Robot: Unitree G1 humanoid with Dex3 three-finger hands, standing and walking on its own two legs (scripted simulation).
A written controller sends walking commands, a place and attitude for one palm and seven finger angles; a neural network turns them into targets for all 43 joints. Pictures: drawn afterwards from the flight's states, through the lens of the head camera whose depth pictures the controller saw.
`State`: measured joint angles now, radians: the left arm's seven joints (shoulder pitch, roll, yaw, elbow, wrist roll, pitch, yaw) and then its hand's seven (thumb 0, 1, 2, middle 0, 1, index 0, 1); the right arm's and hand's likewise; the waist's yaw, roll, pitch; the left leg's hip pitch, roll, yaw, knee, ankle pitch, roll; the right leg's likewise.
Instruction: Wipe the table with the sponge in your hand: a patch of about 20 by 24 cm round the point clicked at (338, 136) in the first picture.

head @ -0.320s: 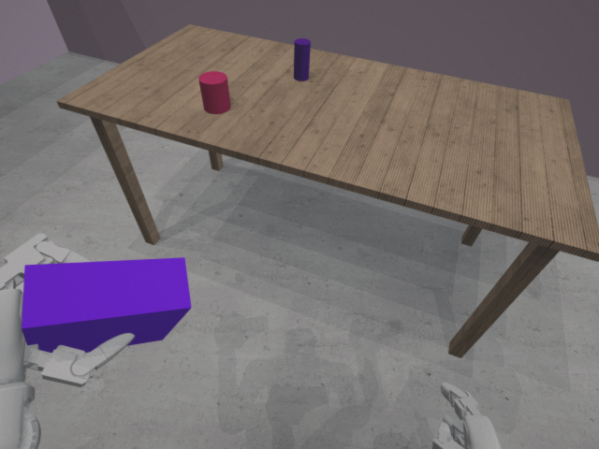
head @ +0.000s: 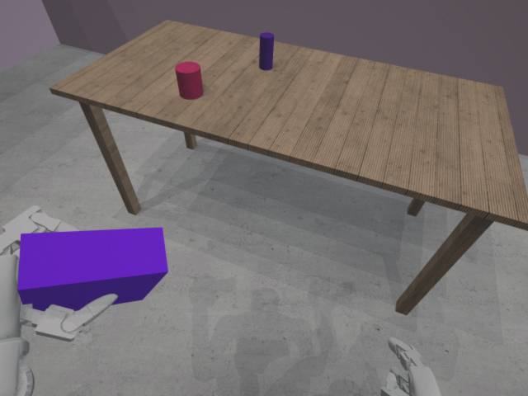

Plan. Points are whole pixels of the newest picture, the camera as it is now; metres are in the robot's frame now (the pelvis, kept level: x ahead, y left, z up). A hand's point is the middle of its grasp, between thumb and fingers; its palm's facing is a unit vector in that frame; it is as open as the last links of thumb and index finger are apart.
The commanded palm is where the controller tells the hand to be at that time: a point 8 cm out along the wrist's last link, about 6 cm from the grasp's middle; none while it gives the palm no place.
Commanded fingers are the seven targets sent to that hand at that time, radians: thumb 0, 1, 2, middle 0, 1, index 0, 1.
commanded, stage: look at it before walking up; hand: left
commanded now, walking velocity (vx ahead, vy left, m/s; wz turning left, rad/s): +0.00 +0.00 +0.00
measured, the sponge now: (114, 271) +0.23 +0.20 +0.13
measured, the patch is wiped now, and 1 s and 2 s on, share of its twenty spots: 0.00 0.00 0.00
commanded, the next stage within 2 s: walk around to get in front in 0.08 s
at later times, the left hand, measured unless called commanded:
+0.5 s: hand (48, 292) +0.19 +0.25 +0.15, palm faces +0.44 -0.79 -0.43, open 9.7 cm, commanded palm +0.13 +0.29 +0.18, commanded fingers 0.00 0.10 1.30 -1.20 -1.60 -1.20 -1.60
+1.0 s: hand out of the picture +0.08 +0.27 +0.15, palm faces +0.68 -0.62 -0.38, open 9.7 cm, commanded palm +0.01 +0.29 +0.18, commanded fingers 0.00 0.10 1.30 -1.20 -1.60 -1.20 -1.60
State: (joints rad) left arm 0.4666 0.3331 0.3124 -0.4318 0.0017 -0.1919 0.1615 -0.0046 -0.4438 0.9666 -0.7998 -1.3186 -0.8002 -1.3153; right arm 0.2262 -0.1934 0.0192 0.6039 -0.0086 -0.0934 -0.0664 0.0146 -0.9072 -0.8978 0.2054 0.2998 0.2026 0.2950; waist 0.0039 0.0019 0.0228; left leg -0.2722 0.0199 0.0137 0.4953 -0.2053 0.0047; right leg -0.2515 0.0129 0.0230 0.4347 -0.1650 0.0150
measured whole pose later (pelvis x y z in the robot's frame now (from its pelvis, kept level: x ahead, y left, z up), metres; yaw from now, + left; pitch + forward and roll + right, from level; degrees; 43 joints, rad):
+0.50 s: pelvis -0.01 +0.00 -0.01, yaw +4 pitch +0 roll -1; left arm 0.50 0.37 0.34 -0.51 -0.01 -0.18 0.17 0.00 -0.44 0.97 -0.80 -1.32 -0.80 -1.32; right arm 0.23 -0.21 0.00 0.58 0.00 -0.07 -0.06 0.01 -0.91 -0.90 0.20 0.30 0.20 0.29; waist -0.02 0.01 0.04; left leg -0.37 -0.02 -0.05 0.60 -0.23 0.01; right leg -0.33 -0.02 -0.05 0.55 -0.23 0.02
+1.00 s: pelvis -0.03 -0.03 -0.01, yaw +22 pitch +0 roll +1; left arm 0.48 0.36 0.33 -0.54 -0.02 -0.15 0.17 0.00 -0.44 0.97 -0.80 -1.32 -0.80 -1.32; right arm 0.24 -0.24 -0.02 0.57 -0.02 -0.06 -0.08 0.02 -0.91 -0.90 0.20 0.30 0.20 0.29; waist -0.01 -0.04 0.02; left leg -0.25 0.05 0.06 0.57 -0.31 -0.01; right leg -0.33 -0.12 -0.20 0.63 -0.29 0.00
